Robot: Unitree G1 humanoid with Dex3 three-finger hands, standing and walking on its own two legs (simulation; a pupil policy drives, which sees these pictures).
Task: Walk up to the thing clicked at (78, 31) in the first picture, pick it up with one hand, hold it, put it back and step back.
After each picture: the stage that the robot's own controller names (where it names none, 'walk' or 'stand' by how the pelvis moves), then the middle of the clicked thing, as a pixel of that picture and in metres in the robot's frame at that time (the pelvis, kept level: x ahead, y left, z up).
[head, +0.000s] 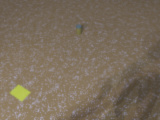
stand; (78, 29) +1.64 +0.10 -0.72
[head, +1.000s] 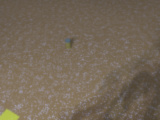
walk; (68, 43) +1.50 +0.30 -0.71
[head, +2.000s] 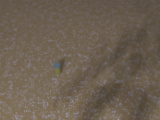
walk; (57, 68) +1.01 +0.34 -0.71
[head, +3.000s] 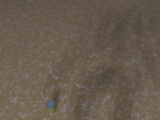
walk; (51, 107) +0.60 +0.27 -0.69
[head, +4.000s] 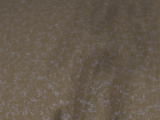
walk; out of the picture +0.38 +0.23 -0.69
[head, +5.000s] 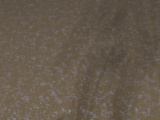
stand; out of the picture +0.32 +0.23 -0.71
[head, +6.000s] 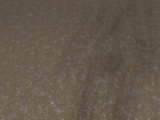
stand; out of the picture +0.29 +0.22 -0.72
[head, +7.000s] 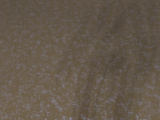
stand; out of the picture +0.31 +0.23 -0.73
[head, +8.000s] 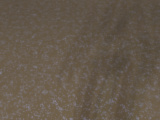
stand; out of the picture +0.31 +0.24 -0.73
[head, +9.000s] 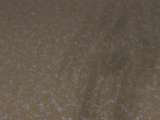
stand; out of the picture +0.30 +0.24 -0.73
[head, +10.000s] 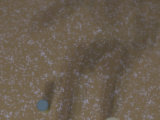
go down; (43, 106) +0.36 +0.21 -0.56
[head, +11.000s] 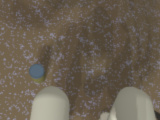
go down; (37, 74) +0.42 +0.21 -0.33
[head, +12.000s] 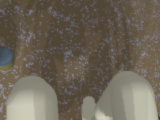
close in; (3, 59) +0.41 +0.23 -0.26
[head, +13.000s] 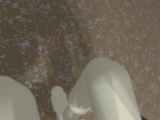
close; out of the picture +0.41 +0.26 -0.23
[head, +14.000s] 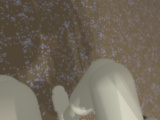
lift; out of the picture +0.41 +0.27 -0.23
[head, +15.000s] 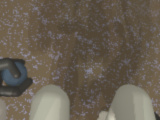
lift; (16, 79) +0.33 +0.24 -0.09
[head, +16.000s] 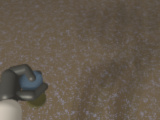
hold; (34, 90) +0.33 +0.18 +0.04
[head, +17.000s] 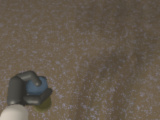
hold; (39, 95) +0.32 +0.17 -0.01
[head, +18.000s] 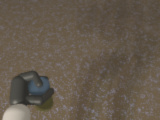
crouch; (41, 95) +0.33 +0.16 -0.01
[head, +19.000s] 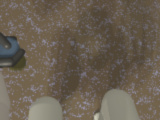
crouch; (12, 55) +0.44 +0.22 -0.10
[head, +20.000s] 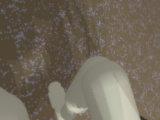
lower; out of the picture +0.45 +0.27 -0.24
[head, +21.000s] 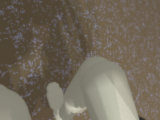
lower; out of the picture +0.45 +0.28 -0.24
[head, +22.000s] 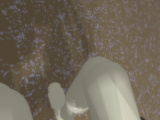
lower; out of the picture +0.45 +0.28 -0.23
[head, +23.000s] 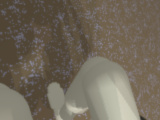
lower; out of the picture +0.45 +0.28 -0.23
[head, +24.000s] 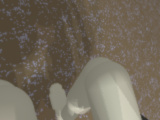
loosen; out of the picture +0.44 +0.27 -0.23
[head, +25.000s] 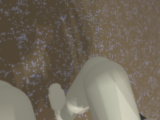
withdraw; out of the picture +0.43 +0.27 -0.24
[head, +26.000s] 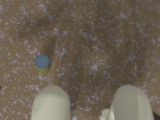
walk; (42, 64) +0.46 +0.20 -0.34
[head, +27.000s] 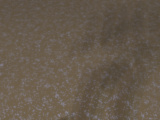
stand; out of the picture +0.37 +0.19 -0.66
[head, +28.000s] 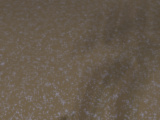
stand; out of the picture +0.37 +0.20 -0.67
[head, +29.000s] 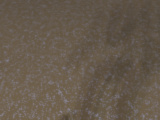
stand; out of the picture +0.38 +0.19 -0.69
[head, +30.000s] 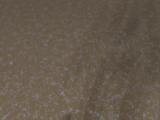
walk; out of the picture +0.39 +0.20 -0.72
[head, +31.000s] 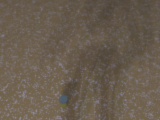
walk; (63, 101) +0.53 +0.12 -0.71
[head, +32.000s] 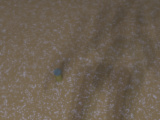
walk; (58, 75) +0.81 +0.29 -0.69
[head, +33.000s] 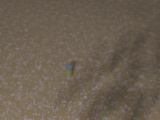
stand; (69, 70) +1.01 +0.18 -0.71
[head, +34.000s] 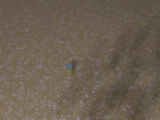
stand; (69, 70) +1.02 +0.18 -0.72
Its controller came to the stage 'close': yes
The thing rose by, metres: 0.72
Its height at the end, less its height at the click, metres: +0.00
